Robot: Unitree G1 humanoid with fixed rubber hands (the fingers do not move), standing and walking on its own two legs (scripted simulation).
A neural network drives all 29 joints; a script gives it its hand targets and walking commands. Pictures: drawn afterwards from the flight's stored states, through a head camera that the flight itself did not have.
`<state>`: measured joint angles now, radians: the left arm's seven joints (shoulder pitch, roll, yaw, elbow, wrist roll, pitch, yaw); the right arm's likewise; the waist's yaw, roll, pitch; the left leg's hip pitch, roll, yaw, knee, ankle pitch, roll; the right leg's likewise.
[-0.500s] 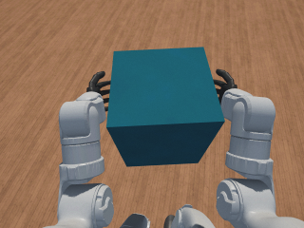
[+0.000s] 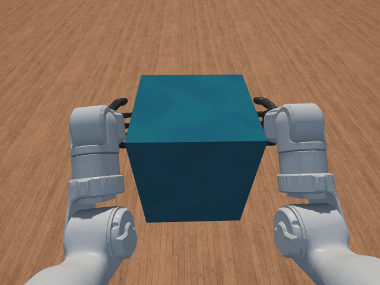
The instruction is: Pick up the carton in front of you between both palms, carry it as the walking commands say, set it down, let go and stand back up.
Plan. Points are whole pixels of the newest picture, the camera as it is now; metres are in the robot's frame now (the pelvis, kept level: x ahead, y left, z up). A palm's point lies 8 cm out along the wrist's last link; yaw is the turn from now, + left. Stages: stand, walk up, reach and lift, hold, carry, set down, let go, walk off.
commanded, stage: carry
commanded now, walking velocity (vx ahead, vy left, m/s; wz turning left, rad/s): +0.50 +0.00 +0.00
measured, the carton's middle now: (192, 150) +0.38 -0.03 +0.10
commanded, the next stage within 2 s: none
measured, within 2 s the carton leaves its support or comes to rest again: neither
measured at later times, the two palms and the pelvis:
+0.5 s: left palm (130, 100) +0.59 +0.11 +0.09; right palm (235, 88) +0.61 -0.18 +0.09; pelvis +0.32 -0.05 +0.02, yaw +2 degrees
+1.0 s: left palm (133, 52) +0.85 +0.11 +0.10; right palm (217, 47) +0.85 -0.18 +0.10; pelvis +0.59 -0.03 +0.00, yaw +0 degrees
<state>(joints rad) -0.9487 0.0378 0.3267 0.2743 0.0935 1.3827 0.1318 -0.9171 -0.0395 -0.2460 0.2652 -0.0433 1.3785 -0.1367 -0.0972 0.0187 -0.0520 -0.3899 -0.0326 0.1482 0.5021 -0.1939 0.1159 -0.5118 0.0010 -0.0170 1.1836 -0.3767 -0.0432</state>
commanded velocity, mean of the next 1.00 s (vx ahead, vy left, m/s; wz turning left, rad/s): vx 0.30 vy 0.00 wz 0.00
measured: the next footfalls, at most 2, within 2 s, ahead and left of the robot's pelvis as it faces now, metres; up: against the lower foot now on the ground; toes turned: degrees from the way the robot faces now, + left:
right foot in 0.28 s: +0.32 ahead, -0.15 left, +0.00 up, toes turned -9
left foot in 0.64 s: +0.58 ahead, +0.08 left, +0.00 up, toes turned +8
